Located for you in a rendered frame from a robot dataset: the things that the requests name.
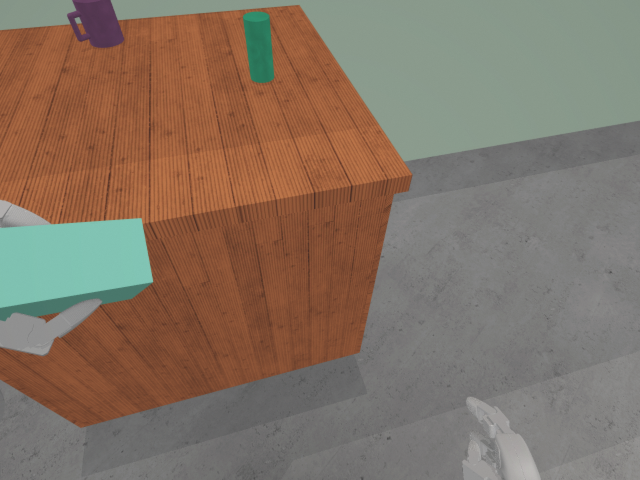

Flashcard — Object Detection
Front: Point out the right robot hand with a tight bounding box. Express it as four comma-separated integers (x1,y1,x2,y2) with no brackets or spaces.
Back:
462,397,541,480

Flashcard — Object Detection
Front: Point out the sponge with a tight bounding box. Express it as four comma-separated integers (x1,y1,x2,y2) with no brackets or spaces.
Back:
0,218,153,321

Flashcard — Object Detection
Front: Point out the left robot hand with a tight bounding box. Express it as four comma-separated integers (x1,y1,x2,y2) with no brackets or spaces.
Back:
0,200,102,356

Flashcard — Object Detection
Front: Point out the table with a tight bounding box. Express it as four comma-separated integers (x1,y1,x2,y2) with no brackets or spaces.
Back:
0,5,412,428

